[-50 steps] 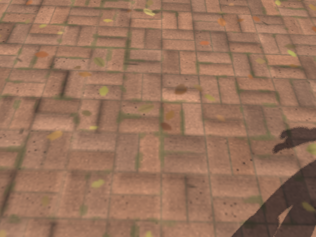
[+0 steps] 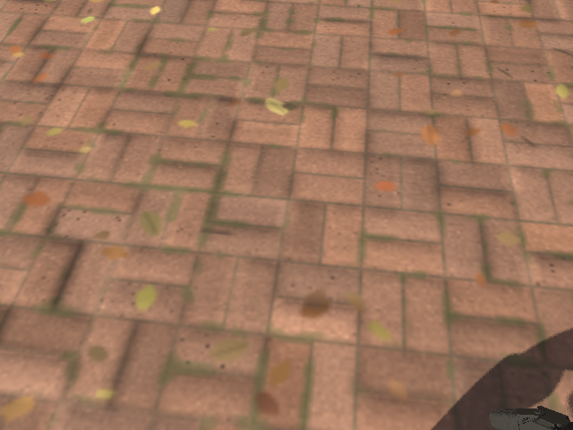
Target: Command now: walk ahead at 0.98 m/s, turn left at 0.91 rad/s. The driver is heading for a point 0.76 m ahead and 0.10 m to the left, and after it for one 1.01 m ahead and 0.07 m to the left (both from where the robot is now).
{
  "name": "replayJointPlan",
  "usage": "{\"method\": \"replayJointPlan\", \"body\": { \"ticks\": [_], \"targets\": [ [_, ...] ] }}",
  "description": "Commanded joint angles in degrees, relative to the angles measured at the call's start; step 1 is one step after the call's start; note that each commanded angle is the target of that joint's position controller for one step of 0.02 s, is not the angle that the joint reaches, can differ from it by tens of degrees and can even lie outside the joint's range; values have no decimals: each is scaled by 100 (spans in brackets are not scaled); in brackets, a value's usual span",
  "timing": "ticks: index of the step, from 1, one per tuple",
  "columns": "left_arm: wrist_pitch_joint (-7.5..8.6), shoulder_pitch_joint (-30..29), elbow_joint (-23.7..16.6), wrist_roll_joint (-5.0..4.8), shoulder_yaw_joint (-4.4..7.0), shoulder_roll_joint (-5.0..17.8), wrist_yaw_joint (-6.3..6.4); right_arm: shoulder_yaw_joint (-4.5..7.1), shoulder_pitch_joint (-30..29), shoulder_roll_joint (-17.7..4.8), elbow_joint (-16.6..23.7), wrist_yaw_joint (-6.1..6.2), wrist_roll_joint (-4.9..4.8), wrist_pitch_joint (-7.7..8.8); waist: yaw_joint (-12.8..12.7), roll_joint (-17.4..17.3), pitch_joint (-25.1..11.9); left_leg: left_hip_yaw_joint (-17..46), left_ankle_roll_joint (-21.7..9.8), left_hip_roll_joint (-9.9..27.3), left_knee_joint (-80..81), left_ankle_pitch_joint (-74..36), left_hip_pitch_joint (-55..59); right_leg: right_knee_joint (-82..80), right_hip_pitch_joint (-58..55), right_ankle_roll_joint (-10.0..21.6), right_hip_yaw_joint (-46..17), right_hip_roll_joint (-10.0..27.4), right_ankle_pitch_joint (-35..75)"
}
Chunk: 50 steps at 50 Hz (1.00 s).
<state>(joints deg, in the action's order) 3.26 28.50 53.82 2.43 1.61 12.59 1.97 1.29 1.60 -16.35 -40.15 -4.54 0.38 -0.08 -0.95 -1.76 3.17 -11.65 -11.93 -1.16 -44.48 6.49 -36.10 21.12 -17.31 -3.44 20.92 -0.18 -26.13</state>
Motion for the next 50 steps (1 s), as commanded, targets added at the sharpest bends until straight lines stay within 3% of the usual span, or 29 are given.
{"method": "replayJointPlan", "body": {
  "ticks": [1,2,3,4,6,8,12,17,19,21,22,23,24,25,27,30,32,34,35,36,37,40,41,42,43,44,46,48,50],
  "targets": [
    [-64,-1292,-830,-4,384,1559,-37,554,3277,-1202,-732,276,-18,12,1900,251,-1080,792,-554,-355,818,746,4297,4894,2665,531,-595,1052,6062],
    [31,-1543,-1075,62,134,604,-166,642,2639,-1489,-742,368,-97,-23,1205,-1156,-301,2204,-708,321,813,294,4422,6967,4762,438,-879,-80,240],
    [202,-1302,-1819,-67,83,608,-180,697,2325,-1939,-485,335,78,-45,611,-1270,-1248,5064,-1827,1187,1904,782,5691,7810,6543,241,-2137,-371,-150],
    [376,-1615,-1852,8,60,886,-172,708,2357,-1703,-398,363,78,-21,756,-173,-1146,5842,-1664,1566,2924,1926,5460,7351,6880,314,-2671,-4,200],
    [405,-1791,-1754,46,49,981,-168,562,2028,-1129,-516,429,94,99,184,838,-4,5059,-1159,1226,3276,1605,3730,6225,6401,249,-2641,432,594],
    [147,-1653,-1684,217,-11,878,-191,443,1765,-922,-446,493,31,305,-176,898,199,4186,-981,728,3295,850,2554,5534,5721,28,-2634,685,600],
    [-14,-2871,-2211,119,-163,644,-313,454,1920,-1001,-437,448,-11,514,102,590,513,3286,-717,37,3568,-210,1365,3270,5030,-186,-2139,713,1722],
    [38,-3457,-2522,-83,-198,684,-299,560,2366,-1166,-582,371,-78,499,621,-58,-3,3302,-166,124,3103,-2392,2542,1298,4244,124,-2034,172,3218],
    [67,-2875,-2379,-85,-72,1000,-218,604,2203,-1330,-543,416,-65,496,320,-137,-468,3369,127,121,2294,-3633,2938,918,3245,224,-2136,-125,2789],
    [107,-902,-1895,-133,208,1575,-51,660,1620,-1635,-422,381,18,523,-892,-178,-1455,3292,366,-34,-6,-3866,2514,1035,1179,326,-2226,-20,1882],
    [130,352,-1639,15,372,1944,73,496,1413,-1004,-255,380,42,590,-1328,372,-2085,2938,406,-356,-1923,-1911,1586,1076,-132,459,-3188,971,133],
    [149,154,-1628,294,412,2275,42,214,2118,11,-2,408,-168,577,-527,2084,-2506,2376,530,-853,-3496,2417,2,44,-945,854,-6103,2619,-1305],
    [106,-636,-1708,160,444,1972,-35,154,2155,-406,9,424,-81,522,-276,2079,-2228,2118,446,-488,-3809,1745,-622,-814,-271,1182,-7487,2540,-2490],
    [90,-1238,-1784,99,326,1340,-80,211,1777,-700,-117,399,49,432,-195,1179,-1326,1942,473,-84,-3606,1088,-641,-825,661,1193,-6399,2199,-2326],
    [116,-1113,-1436,92,213,905,-167,179,1231,-617,-26,236,214,371,-162,366,-624,1883,543,157,-3067,834,-299,-765,1824,1105,-4822,1580,-470],
    [292,-552,-842,-39,119,696,-237,9,904,-209,278,135,286,319,65,649,-57,2124,674,128,-2485,1157,-500,-910,2371,1295,-4198,1335,1187],
    [365,-550,-717,-157,146,917,-271,-54,545,-289,509,156,375,351,259,579,169,1655,891,253,-1646,1043,-722,-949,2440,1475,-3718,1363,3746],
    [345,-852,-726,-187,177,1037,-294,-222,127,-121,667,91,315,475,310,569,128,1166,1043,184,208,138,590,-991,3266,1203,-2824,772,4918],
    [339,-686,-655,-204,225,1176,-315,-265,-16,-54,645,49,258,503,174,696,-29,945,1087,-75,626,-395,1405,-1039,3545,1108,-2686,608,5139],
    [393,-784,-858,-591,391,1660,-189,-146,-90,-284,659,128,-124,664,206,656,-183,1339,1164,-113,896,-718,1755,-928,3345,1214,-3036,818,4727],
    [413,-790,-832,-630,428,1812,-123,-79,-94,-532,653,187,-143,697,320,599,-310,1522,1145,-66,1234,-997,1959,-812,3102,1152,-3167,938,4674],
    [305,-759,-931,-526,435,1664,-75,167,798,-948,373,418,124,644,817,623,-891,1574,918,21,1814,-1996,3470,901,3113,588,-3044,465,4869],
    [268,-820,-1148,-415,325,1272,-76,242,1496,-1195,288,506,246,593,1067,351,-1491,2161,638,892,1424,-3379,4781,2373,4039,315,-2973,60,3331],
    [187,356,-1064,-323,102,432,-85,215,1644,-1351,385,534,388,464,523,-1227,-2655,3711,-248,2834,888,-5964,5979,4681,5115,38,-2715,-456,-1416],
    [95,790,-1051,-482,155,884,-79,207,1524,-1130,501,462,205,353,499,-1405,-3402,4375,-600,2949,1250,-5003,5918,5604,5248,-1,-3038,-250,-1468],
    [-6,349,-1142,-545,273,1181,-28,176,1088,-821,574,459,48,289,391,-886,-2656,3744,-489,2586,1501,-4087,5283,5701,5677,-58,-2802,61,-1076],
    [-220,-167,-1244,-451,365,1215,107,103,511,-414,489,480,-52,258,134,-306,-1451,2796,-273,2072,1959,-3396,3895,5583,5850,-256,-2452,381,-474],
    [-415,-67,-1396,-427,367,919,124,169,99,-434,418,503,62,283,-245,-608,-1011,2251,-233,2020,2505,-2793,2635,5328,5244,-323,-2395,626,-218],
    [-493,-475,-1665,-402,355,772,115,251,-100,-514,339,556,91,328,-259,-533,-787,1752,-232,1996,2826,-2458,2172,4661,5111,-297,-2308,727,159]
  ]
}}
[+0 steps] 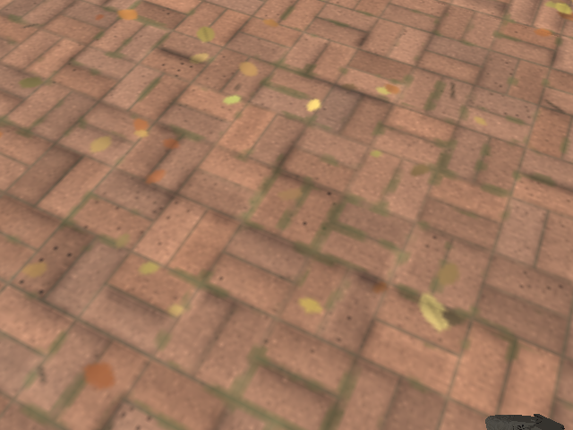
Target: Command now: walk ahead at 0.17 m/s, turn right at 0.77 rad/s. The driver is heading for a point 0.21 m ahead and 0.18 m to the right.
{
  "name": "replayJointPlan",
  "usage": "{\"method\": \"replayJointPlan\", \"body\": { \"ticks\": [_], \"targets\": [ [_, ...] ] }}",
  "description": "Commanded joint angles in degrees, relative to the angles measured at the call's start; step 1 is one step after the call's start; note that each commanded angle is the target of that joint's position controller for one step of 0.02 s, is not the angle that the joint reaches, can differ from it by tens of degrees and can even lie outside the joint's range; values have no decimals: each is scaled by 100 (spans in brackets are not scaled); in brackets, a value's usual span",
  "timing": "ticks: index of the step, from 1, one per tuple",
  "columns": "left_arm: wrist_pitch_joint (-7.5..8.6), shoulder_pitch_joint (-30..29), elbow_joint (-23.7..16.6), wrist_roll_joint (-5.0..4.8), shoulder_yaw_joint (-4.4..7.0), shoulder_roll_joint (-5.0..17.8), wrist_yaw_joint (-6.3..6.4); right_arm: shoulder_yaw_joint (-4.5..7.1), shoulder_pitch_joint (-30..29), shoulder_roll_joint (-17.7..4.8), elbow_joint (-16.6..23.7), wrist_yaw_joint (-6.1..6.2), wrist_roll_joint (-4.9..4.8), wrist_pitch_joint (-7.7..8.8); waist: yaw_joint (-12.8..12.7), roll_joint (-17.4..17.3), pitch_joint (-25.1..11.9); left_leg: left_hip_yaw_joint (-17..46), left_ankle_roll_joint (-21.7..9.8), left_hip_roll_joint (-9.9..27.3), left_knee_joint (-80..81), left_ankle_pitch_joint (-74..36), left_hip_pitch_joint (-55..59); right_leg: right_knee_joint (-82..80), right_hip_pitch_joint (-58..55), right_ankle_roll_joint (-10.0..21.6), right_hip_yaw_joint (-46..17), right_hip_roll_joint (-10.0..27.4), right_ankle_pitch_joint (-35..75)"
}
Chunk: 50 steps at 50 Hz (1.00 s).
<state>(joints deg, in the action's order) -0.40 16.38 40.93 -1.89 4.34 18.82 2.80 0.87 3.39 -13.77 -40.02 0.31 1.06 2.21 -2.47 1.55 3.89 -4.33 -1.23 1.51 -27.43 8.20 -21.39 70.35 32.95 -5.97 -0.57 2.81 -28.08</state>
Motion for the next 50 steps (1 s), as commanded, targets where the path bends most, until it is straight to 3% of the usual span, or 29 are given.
{"method": "replayJointPlan", "body": {
  "ticks": [1,4,7,9,10,11,12,13,14,15,16,17,19,22,25,28,29,30,31,32,33,36,42,50],
  "targets": [
    [-138,566,-475,54,75,119,-1,336,-301,-844,278,109,9,109,-88,-788,-897,811,-1293,1733,1143,-2622,726,-640,8,8,-136,456,686],
    [-141,283,-601,82,57,92,-195,408,-499,-961,214,191,-62,70,-71,-771,-1045,96,-1098,1613,1109,-2154,698,-1842,-680,245,22,417,1825],
    [-232,-156,-819,84,115,304,-368,494,-306,-1120,65,123,-205,42,86,-745,-896,-144,-924,1692,869,-1762,869,-2615,-1002,464,236,266,1865],
    [-251,-263,-944,125,159,369,-419,545,-144,-1246,-61,48,-335,21,43,-598,-810,-188,-744,1720,435,-1655,1025,-3354,-1289,664,374,53,1796],
    [-237,-180,-927,160,197,419,-402,541,-49,-1208,-134,20,-390,9,-21,-459,-825,-309,-542,1578,19,-1424,972,-3846,-1669,801,450,-129,2080],
    [-210,32,-875,208,289,660,-332,502,320,-1040,-286,-26,-337,1,-49,-2,-905,-512,-229,1263,-728,-986,735,-4275,-2285,995,266,-189,3050],
    [-173,222,-998,254,453,1423,-208,412,565,-805,-183,-63,-57,-11,61,1607,-1078,-912,311,602,-2542,1484,-544,-4439,-3328,1542,-1505,1223,6080],
    [-104,3,-1208,403,365,1461,-221,370,498,-830,-58,-30,-7,-85,23,1856,-1620,-91,585,-23,-4032,3266,-1488,-4652,-3502,2748,-2838,2242,6094],
    [-26,49,-1194,369,284,1172,-299,469,138,-1174,-79,-2,-154,-170,-280,920,-1748,482,526,74,-4532,3041,-1506,-4767,-3309,2709,-2408,1948,5570],
    [36,-126,-1108,322,227,1042,-304,462,75,-1097,-46,37,-247,-222,-117,711,-1487,570,422,171,-4480,2658,-1604,-4726,-3092,2393,-1912,1643,5013],
    [44,-389,-1091,247,185,885,-284,452,154,-1022,-154,101,-204,-262,15,397,-1348,643,403,268,-4193,2309,-1594,-4744,-2905,2106,-1642,1384,4434],
    [20,-667,-1102,201,130,763,-245,468,207,-1070,-194,141,-146,-303,143,439,-1240,646,432,293,-3961,2033,-1388,-4806,-2597,1979,-1453,1269,4199],
    [2,-903,-1127,270,71,658,-198,437,456,-954,-300,132,-149,-342,321,539,-1264,541,498,176,-3603,1714,-838,-4887,-2186,1960,-1195,1096,4187],
    [2,-1003,-1058,271,58,563,-164,317,489,-686,-363,131,-145,-347,263,518,-1297,542,534,156,-2410,1552,-323,-4877,-2111,1956,-1063,1002,3817],
    [-25,-932,-874,278,46,533,-165,289,480,-713,-373,98,-158,-356,137,672,-1224,494,499,115,-1627,1372,132,-4938,-1972,2015,-1240,1045,3068],
    [-36,-1075,-711,205,-46,327,-202,268,790,-627,-508,31,-107,-328,383,578,-1002,278,273,-17,-110,381,999,-4817,-1524,1696,-1196,806,1975],
    [-10,-850,-587,211,-102,165,-218,256,850,-682,-528,12,-9,-314,364,373,-941,511,134,140,318,-108,1367,-4736,-1298,1373,-1095,577,1480],
    [29,-642,-543,311,-147,12,-240,309,837,-1067,-470,34,73,-298,108,-394,-885,1273,-127,843,495,-766,1489,-4209,-1057,1006,-699,118,839],
    [41,-495,-567,337,-142,-93,-258,305,423,-1060,-511,35,26,-290,-225,-1294,-736,1545,-552,1147,712,325,482,-4174,-1583,716,-163,-289,785],
    [24,-816,-497,388,-105,114,-236,216,77,-706,-355,14,35,-240,-70,-1136,-502,1471,-463,925,924,1252,-17,-4176,-2029,614,-185,-234,1198],
    [6,-1007,-502,364,-57,187,-215,198,103,-645,-397,20,63,-195,16,-1055,-417,1308,-263,745,932,1605,-87,-4186,-2133,632,-188,-236,1434],
    [-48,-919,-339,332,-45,120,-170,187,383,-697,-537,62,-10,-78,118,-763,-256,1021,-28,508,784,1440,56,-4374,-2111,743,-361,-132,1619],
    [59,-794,-1,292,-25,-10,-166,161,640,-597,-703,141,-48,-103,272,-230,-396,823,-69,347,469,800,565,-4477,-1989,710,-388,-100,2009],
    [63,-628,458,249,14,30,-99,148,629,-527,-989,98,-76,-115,259,-107,-506,680,-50,222,413,218,742,-4448,-2289,713,-404,-36,2603]
  ]
}}
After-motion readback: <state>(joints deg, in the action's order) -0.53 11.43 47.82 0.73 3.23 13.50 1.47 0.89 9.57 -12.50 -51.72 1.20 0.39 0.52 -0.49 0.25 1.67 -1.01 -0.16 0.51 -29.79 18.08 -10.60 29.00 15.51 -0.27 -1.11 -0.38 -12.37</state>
